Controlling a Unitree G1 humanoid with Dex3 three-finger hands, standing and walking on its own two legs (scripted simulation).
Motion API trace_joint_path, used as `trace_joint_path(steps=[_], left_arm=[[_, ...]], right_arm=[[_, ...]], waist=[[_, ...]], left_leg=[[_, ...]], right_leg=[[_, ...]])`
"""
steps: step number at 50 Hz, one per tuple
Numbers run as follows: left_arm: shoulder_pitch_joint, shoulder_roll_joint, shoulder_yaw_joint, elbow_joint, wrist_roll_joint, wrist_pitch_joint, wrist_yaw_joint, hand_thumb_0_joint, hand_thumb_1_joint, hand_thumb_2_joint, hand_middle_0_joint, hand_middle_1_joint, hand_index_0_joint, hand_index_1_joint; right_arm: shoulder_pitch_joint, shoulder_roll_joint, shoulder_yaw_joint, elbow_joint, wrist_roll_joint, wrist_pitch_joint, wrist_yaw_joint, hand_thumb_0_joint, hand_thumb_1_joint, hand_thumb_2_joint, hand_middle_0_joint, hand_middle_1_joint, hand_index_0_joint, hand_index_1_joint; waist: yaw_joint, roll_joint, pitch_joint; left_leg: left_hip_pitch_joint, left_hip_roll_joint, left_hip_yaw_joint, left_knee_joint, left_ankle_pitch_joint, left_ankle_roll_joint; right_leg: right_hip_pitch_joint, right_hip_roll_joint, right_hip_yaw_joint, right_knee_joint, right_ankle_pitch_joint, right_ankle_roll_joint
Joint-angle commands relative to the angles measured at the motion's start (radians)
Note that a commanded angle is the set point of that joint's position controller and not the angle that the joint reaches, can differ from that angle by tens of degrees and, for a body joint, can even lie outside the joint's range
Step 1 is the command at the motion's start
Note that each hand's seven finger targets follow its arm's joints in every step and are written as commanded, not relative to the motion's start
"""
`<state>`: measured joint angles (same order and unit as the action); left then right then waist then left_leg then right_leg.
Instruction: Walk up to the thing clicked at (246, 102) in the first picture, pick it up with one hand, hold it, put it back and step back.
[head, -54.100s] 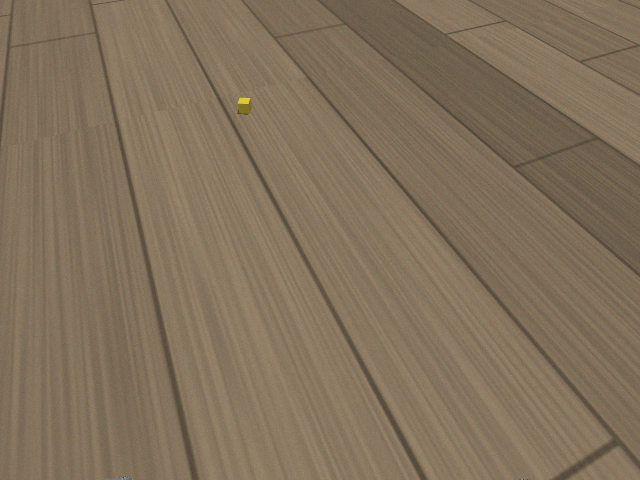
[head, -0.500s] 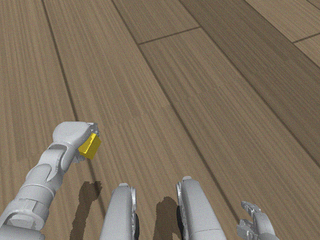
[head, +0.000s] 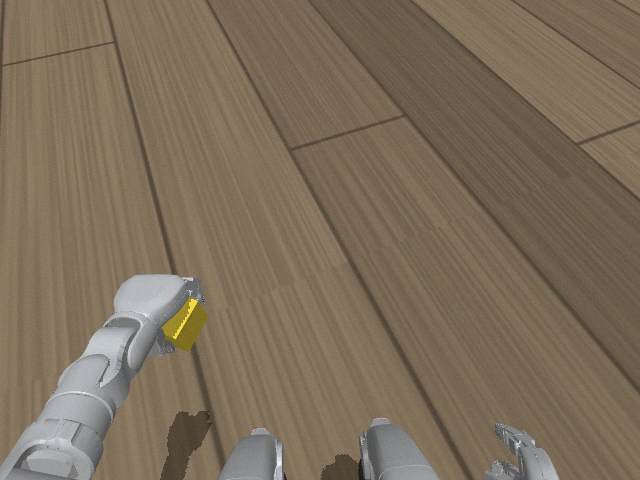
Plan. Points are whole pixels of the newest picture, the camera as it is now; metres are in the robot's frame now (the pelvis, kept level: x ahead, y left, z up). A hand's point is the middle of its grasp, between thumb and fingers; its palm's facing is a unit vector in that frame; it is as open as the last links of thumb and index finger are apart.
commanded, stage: lift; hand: left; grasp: from above
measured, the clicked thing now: (175, 320) +0.34 +0.21 -0.09
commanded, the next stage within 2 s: hold in 0.10 s
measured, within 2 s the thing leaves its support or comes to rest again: neither
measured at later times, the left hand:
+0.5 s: hand (144, 305) +0.33 +0.23 -0.01, palm faces -0.47 -0.01 -0.88, open 8.8 cm
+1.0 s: hand (142, 316) +0.31 +0.22 +0.01, palm faces -0.47 +0.00 -0.88, open 8.8 cm
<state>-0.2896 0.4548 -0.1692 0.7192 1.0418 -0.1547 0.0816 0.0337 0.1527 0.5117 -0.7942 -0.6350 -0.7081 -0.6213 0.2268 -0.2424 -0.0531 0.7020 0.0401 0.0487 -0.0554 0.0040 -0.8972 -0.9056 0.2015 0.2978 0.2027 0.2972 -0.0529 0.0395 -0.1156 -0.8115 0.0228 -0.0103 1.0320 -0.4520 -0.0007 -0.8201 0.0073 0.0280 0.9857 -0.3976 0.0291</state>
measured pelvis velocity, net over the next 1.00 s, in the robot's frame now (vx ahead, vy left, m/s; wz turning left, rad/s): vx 0.01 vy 0.00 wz -0.01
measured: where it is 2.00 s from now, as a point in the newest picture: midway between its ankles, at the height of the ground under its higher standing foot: outside the picture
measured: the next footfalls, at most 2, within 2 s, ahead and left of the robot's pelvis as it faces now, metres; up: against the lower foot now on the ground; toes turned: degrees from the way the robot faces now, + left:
none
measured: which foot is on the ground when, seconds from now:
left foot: down 0.00-1.00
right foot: down 0.00-1.00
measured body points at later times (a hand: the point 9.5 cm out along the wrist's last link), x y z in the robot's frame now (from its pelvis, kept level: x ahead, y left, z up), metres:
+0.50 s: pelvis +0.03 +0.01 +0.04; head +0.06 +0.00 +0.48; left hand +0.35 +0.23 +0.04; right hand +0.15 -0.25 -0.08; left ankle +0.03 +0.12 -0.67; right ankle +0.05 -0.14 -0.67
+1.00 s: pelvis +0.01 +0.00 +0.04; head +0.03 -0.01 +0.49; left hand +0.33 +0.22 +0.06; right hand +0.15 -0.26 -0.07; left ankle +0.03 +0.12 -0.67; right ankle +0.05 -0.14 -0.67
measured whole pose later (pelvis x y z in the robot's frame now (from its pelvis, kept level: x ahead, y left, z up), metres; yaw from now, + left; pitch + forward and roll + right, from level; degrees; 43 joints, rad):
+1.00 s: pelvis +0.01 +0.00 +0.04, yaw +0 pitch +5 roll +0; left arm -0.20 0.47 -0.18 0.55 1.00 -0.18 -0.08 0.04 0.17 0.46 -0.85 -0.58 -0.74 -0.57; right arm 0.20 -0.25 -0.04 0.66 0.05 0.11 -0.07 0.01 -0.88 -0.90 0.20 0.30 0.20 0.30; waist -0.01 0.05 -0.06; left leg -0.48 0.01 0.01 0.73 -0.35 0.01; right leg -0.50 -0.01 0.05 0.70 -0.30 0.03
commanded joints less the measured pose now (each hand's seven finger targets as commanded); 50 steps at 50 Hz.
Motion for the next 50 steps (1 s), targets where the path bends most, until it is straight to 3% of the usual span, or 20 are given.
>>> trace_joint_path(steps=[1,4,7,14,17,19,22,24,28,36,40,41,44,50], left_arm=[[-0.245,0.196,0.079,-0.183,-0.024,-0.001,0.009,0.0,0.63,0.668,-0.948,-0.665,-0.973,-0.641],[-0.222,0.181,0.072,-0.193,-0.032,0.003,-0.001,0.0,0.614,0.664,-0.928,-0.669,-0.956,-0.641],[-0.251,0.218,0.094,-0.203,-0.031,-0.005,-0.013,0.0,0.633,0.646,-0.939,-0.651,-0.971,-0.62],[-0.261,0.22,0.094,-0.239,-0.019,-0.02,-0.034,0.0,0.658,0.648,-0.958,-0.639,-0.994,-0.604],[-0.244,0.223,0.101,-0.242,-0.025,-0.024,-0.051,0.0,0.675,0.664,-0.965,-0.643,-1.002,-0.608],[-0.248,0.208,0.084,-0.265,-0.03,-0.026,-0.063,0.0,0.676,0.671,-0.962,-0.646,-0.999,-0.61],[-0.231,0.224,0.103,-0.262,-0.041,-0.028,-0.078,0.0,0.66,0.677,-0.96,-0.629,-0.992,-0.597],[-0.223,0.208,0.089,-0.281,-0.046,-0.03,-0.088,0.0,0.671,0.674,-0.957,-0.646,-0.995,-0.609],[-0.192,0.221,0.096,-0.278,-0.038,-0.033,-0.105,0.0,0.676,0.666,-0.968,-0.625,-1.003,-0.591],[-0.213,0.219,0.099,-0.305,-0.042,-0.029,-0.109,0.0,0.686,0.676,-0.962,-0.644,-1.001,-0.606],[-0.209,0.225,0.101,-0.315,-0.045,-0.032,-0.123,0.0,0.685,0.704,-0.972,-0.641,-1.004,-0.609],[-0.219,0.213,0.083,-0.325,-0.042,-0.032,-0.126,0.0,0.674,0.694,-0.964,-0.647,-0.999,-0.613],[-0.212,0.217,0.095,-0.344,-0.052,-0.033,-0.126,0.0,0.653,0.662,-0.939,-0.645,-0.978,-0.606],[-0.207,0.223,0.096,-0.363,-0.061,-0.038,-0.134,0.0,0.669,0.663,-0.953,-0.636,-0.99,-0.598]], right_arm=[[-0.005,-0.138,-0.045,-0.123,0.003,-0.03,-0.012,0.0,-0.902,-0.902,0.2,0.3,0.2,0.3],[0.001,-0.137,-0.044,-0.12,0.003,-0.028,-0.012,0.0,-0.897,-0.9,0.2,0.3,0.2,0.3],[0.001,-0.142,-0.047,-0.121,0.003,-0.025,-0.016,0.0,-0.896,-0.9,0.2,0.3,0.2,0.3],[-0.017,-0.14,-0.04,-0.128,0.003,-0.017,-0.017,0.0,-0.897,-0.899,0.2,0.3,0.2,0.3],[-0.021,-0.142,-0.044,-0.13,0.002,-0.013,-0.016,0.0,-0.89,-0.897,0.2,0.3,0.2,0.3],[-0.024,-0.14,-0.04,-0.133,0.001,-0.009,-0.017,0.0,-0.886,-0.895,0.2,0.3,0.2,0.3],[-0.029,-0.143,-0.041,-0.134,0.002,-0.007,-0.018,0.0,-0.887,-0.896,0.2,0.3,0.2,0.3],[-0.032,-0.14,-0.039,-0.142,0.003,-0.004,-0.017,0.0,-0.883,-0.895,0.2,0.3,0.2,0.3],[-0.041,-0.141,-0.037,-0.147,0.003,0.004,-0.021,0.0,-0.886,-0.896,0.2,0.3,0.2,0.3],[-0.068,-0.141,-0.031,-0.167,0.004,0.012,-0.021,0.0,-0.879,-0.894,0.2,0.3,0.2,0.3],[-0.077,-0.142,-0.031,-0.167,0.004,0.015,-0.024,0.0,-0.883,-0.896,0.2,0.3,0.2,0.3],[-0.081,-0.141,-0.028,-0.173,0.004,0.015,-0.025,0.0,-0.887,-0.897,0.2,0.3,0.2,0.3],[-0.094,-0.138,-0.024,-0.179,0.005,0.014,-0.027,0.0,-0.883,-0.896,0.2,0.3,0.2,0.3],[-0.111,-0.14,-0.021,-0.179,0.003,0.01,-0.032,0.0,-0.88,-0.895,0.2,0.3,0.2,0.3]], waist=[[0.009,-0.005,-0.29],[0.01,0.0,-0.274],[0.01,-0.003,-0.267],[0.017,0.02,-0.252],[0.024,0.017,-0.26],[0.015,0.01,-0.261],[0.025,0.002,-0.26],[0.022,0.008,-0.255],[0.033,-0.003,-0.246],[0.037,0.008,-0.204],[0.037,0.006,-0.208],[0.034,-0.005,-0.205],[0.037,0.003,-0.192],[0.034,-0.002,-0.183]], left_leg=[[0.258,-0.038,0.009,-0.217,0.21,0.015],[0.293,-0.034,0.004,-0.251,0.243,0.009],[0.321,-0.034,0.009,-0.274,0.263,0.01],[0.388,-0.032,0.006,-0.327,0.302,0.003],[0.413,-0.029,0.004,-0.336,0.346,0.002],[0.421,-0.03,0.007,-0.336,0.364,0.004],[0.431,-0.032,0.009,-0.347,0.385,0.006],[0.445,-0.032,0.013,-0.352,0.4,0.005],[0.447,-0.033,0.014,-0.355,0.438,0.008],[0.447,-0.032,0.012,-0.39,0.358,0.007],[0.463,-0.03,0.009,-0.396,0.374,0.007],[0.463,-0.035,0.012,-0.397,0.355,0.011],[0.46,-0.041,0.019,-0.413,0.291,0.011],[0.477,-0.033,0.009,-0.426,0.283,0.01]], right_leg=[[0.235,0.026,-0.02,-0.206,0.173,-0.037],[0.255,0.03,-0.024,-0.229,0.193,-0.04],[0.288,0.03,-0.026,-0.255,0.211,-0.038],[0.318,0.033,-0.028,-0.289,0.23,-0.044],[0.341,0.035,-0.031,-0.295,0.26,-0.044],[0.352,0.034,-0.025,-0.303,0.282,-0.043],[0.391,0.034,-0.027,-0.313,0.301,-0.042],[0.389,0.034,-0.026,-0.318,0.313,-0.043],[0.407,0.034,-0.027,-0.321,0.345,-0.043],[0.405,0.033,-0.028,-0.349,0.271,-0.044],[0.415,0.034,-0.03,-0.349,0.278,-0.042],[0.415,0.032,-0.027,-0.357,0.273,-0.041],[0.411,0.029,-0.022,-0.375,0.219,-0.041],[0.409,0.031,-0.025,-0.378,0.209,-0.039]])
